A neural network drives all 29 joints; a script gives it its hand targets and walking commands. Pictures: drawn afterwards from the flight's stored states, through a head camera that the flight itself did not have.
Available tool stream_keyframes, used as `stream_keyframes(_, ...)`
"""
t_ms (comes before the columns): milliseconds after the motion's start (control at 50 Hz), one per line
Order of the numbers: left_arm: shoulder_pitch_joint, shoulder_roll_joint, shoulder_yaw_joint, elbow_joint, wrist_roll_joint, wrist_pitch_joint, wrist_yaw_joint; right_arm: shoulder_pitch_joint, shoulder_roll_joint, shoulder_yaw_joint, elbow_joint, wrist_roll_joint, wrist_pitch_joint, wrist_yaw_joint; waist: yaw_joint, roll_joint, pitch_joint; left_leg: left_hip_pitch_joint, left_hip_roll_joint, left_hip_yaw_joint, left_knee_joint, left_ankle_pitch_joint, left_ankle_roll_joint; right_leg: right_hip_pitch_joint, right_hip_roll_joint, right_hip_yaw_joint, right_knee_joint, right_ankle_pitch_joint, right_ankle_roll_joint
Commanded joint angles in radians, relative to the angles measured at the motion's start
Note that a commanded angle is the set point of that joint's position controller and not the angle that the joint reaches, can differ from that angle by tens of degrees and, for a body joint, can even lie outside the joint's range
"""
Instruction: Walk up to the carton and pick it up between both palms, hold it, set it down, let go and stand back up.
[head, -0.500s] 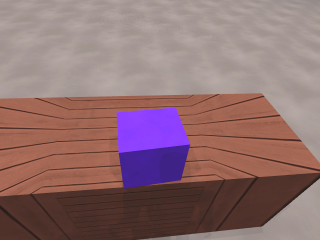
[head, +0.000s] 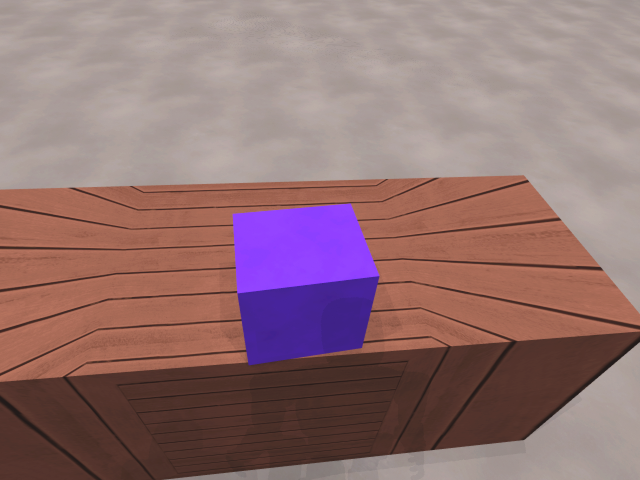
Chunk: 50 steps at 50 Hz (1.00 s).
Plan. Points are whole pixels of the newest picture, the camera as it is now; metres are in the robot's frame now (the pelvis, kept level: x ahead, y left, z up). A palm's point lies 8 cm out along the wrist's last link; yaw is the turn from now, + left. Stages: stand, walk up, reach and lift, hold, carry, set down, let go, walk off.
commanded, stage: stand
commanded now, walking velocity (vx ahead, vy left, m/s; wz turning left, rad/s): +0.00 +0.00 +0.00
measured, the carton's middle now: (300, 283) +0.47 +0.04 -0.06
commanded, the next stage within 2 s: none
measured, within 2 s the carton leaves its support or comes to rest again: neither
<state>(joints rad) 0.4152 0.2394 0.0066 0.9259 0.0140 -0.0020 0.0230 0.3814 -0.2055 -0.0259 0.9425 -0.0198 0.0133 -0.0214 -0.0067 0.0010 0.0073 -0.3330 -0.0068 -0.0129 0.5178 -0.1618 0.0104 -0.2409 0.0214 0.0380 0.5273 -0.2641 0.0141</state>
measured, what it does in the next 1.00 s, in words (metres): stands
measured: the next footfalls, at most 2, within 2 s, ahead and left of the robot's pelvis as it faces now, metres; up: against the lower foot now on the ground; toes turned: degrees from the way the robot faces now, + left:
none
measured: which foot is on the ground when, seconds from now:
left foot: down 0.00-1.00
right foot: down 0.00-1.00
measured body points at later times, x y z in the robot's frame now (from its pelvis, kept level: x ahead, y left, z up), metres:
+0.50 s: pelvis +0.03 -0.01 +0.00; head +0.03 +0.00 +0.45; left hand +0.05 +0.24 -0.14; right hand +0.04 -0.25 -0.14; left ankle +0.09 +0.11 -0.73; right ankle +0.03 -0.13 -0.73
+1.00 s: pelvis +0.05 -0.01 +0.01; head +0.05 +0.00 +0.46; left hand +0.06 +0.24 -0.15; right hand +0.05 -0.25 -0.14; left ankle +0.09 +0.11 -0.73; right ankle +0.03 -0.13 -0.73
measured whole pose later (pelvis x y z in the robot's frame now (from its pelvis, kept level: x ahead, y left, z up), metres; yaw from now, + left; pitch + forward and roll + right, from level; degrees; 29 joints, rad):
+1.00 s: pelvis +0.05 -0.01 +0.01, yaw +0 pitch -2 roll -1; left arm 0.32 0.20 -0.01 1.00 0.00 0.00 0.04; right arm 0.32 -0.18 0.00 1.01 -0.01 0.00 -0.04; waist -0.01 0.00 0.04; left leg -0.23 -0.01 -0.03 0.47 -0.19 0.00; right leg -0.13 0.02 0.04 0.44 -0.27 0.00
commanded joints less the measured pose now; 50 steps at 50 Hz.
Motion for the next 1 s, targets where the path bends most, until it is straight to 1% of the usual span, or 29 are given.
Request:
stream_keyframes(0, 0.054, 0.124, 0.033, -0.050, -0.001, -0.015, 0.008, 0.046, -0.139, -0.032, -0.048, 0.000, -0.014, -0.009, 0.002, 0.025, 0.114, 0.015, 0.076, -0.134, -0.167, -0.341, -0.016, -0.146, -0.058, 0.094, -0.168, -0.270, -0.024)
stream_keyframes(80, 0.053, 0.121, 0.035, -0.046, -0.002, -0.016, 0.008, 0.044, -0.133, -0.033, -0.045, 0.003, -0.015, -0.011, 0.002, 0.026, 0.111, 0.010, 0.081, -0.147, -0.181, -0.345, -0.013, -0.129, -0.057, 0.093, -0.159, -0.244, -0.023)
stream_keyframes(140, 0.052, 0.117, 0.033, -0.041, -0.004, -0.018, 0.010, 0.040, -0.127, -0.032, -0.042, 0.005, -0.016, -0.012, 0.003, 0.030, 0.122, 0.011, 0.082, -0.145, -0.176, -0.314, -0.011, -0.126, -0.063, 0.102, -0.167, -0.224, -0.024)
stream_keyframes(160, 0.048, 0.119, 0.034, -0.042, -0.005, -0.019, 0.010, 0.045, -0.125, -0.032, -0.040, 0.006, -0.016, -0.012, 0.000, 0.016, 0.118, 0.018, 0.080, -0.144, -0.169, -0.299, -0.012, -0.126, -0.067, 0.105, -0.172, -0.222, -0.025)
stream_keyframes(200, 0.040, 0.109, 0.031, -0.042, -0.006, -0.022, 0.011, 0.041, -0.121, -0.029, -0.038, 0.003, -0.019, -0.012, -0.001, 0.018, 0.105, 0.043, 0.081, -0.137, -0.157, -0.239, -0.010, -0.114, -0.070, 0.104, -0.172, -0.172, -0.026)
stream_keyframes(300, 0.019, 0.105, 0.025, -0.039, -0.009, -0.025, 0.013, 0.035, -0.113, -0.023, -0.031, 0.007, -0.024, -0.015, -0.003, 0.012, 0.084, 0.073, 0.085, -0.130, -0.143, -0.144, -0.009, -0.077, -0.076, 0.099, -0.169, -0.081, -0.027)
stream_keyframes(340, 0.020, 0.102, 0.020, -0.035, -0.010, -0.026, 0.015, 0.031, -0.112, -0.020, -0.027, 0.008, -0.025, -0.016, -0.001, 0.012, 0.082, 0.085, 0.085, -0.123, -0.133, -0.085, -0.008, -0.061, -0.083, 0.100, -0.170, -0.034, -0.026)
stream_keyframes(360, 0.018, 0.104, 0.020, -0.034, -0.012, -0.025, 0.016, 0.036, -0.108, -0.018, -0.026, 0.009, -0.025, -0.016, -0.004, 0.004, 0.074, 0.091, 0.084, -0.121, -0.132, -0.073, -0.008, -0.055, -0.083, 0.098, -0.170, -0.026, -0.027)
stream_keyframes(440, 0.007, 0.104, 0.018, -0.029, -0.013, -0.025, 0.018, 0.026, -0.104, -0.013, -0.017, 0.011, -0.026, -0.018, -0.001, 0.016, 0.054, 0.115, 0.086, -0.113, -0.123, -0.020, -0.006, -0.026, -0.089, 0.097, -0.168, 0.024, -0.029)
stream_keyframes(560, -0.014, 0.098, 0.015, -0.016, -0.014, -0.019, 0.019, 0.022, -0.102, -0.007, -0.004, 0.012, -0.024, -0.021, -0.004, 0.005, 0.080, 0.113, 0.087, -0.113, -0.127, -0.011, -0.008, -0.020, -0.092, 0.090, -0.177, 0.025, -0.026)
stream_keyframes(580, -0.014, 0.096, 0.015, -0.013, -0.013, -0.019, 0.019, 0.019, -0.106, -0.008, -0.001, 0.012, -0.024, -0.022, -0.002, 0.014, 0.082, 0.113, 0.088, -0.112, -0.129, -0.015, -0.007, -0.019, -0.092, 0.092, -0.180, 0.024, -0.026)
stream_keyframes(700, -0.028, 0.092, 0.014, 0.001, -0.015, -0.018, 0.020, 0.011, -0.105, -0.005, 0.010, 0.013, -0.027, -0.024, -0.001, 0.010, 0.073, 0.123, 0.091, -0.111, -0.133, 0.009, -0.008, 0.002, -0.092, 0.083, -0.181, 0.045, -0.025)
stream_keyframes(740, -0.027, 0.088, 0.011, 0.009, -0.014, -0.017, 0.020, 0.005, -0.103, -0.003, 0.014, 0.013, -0.026, -0.025, 0.001, 0.016, 0.080, 0.119, 0.091, -0.110, -0.136, 0.005, -0.007, 0.007, -0.094, 0.083, -0.184, 0.044, -0.025)
stream_keyframes(800, -0.033, 0.090, 0.012, 0.014, -0.014, -0.017, 0.021, 0.009, -0.102, -0.003, 0.017, 0.015, -0.026, -0.026, -0.001, 0.004, 0.071, 0.132, 0.090, -0.109, -0.135, 0.017, -0.009, 0.008, -0.094, 0.080, -0.187, 0.049, -0.024)
stream_keyframes(900, -0.030, 0.087, 0.014, 0.027, -0.014, -0.015, 0.022, 0.008, -0.101, -0.002, 0.027, 0.015, -0.025, -0.027, 0.001, 0.011, 0.081, 0.127, 0.090, -0.109, -0.144, -0.004, -0.008, 0.012, -0.094, 0.080, -0.191, 0.035, -0.026)
stream_keyframes(980, -0.028, 0.082, 0.012, 0.037, -0.014, -0.015, 0.022, 0.005, -0.100, -0.002, 0.031, 0.014, -0.025, -0.029, 0.002, 0.016, 0.068, 0.138, 0.091, -0.107, -0.144, 0.008, -0.008, 0.020, -0.094, 0.077, -0.189, 0.052, -0.024)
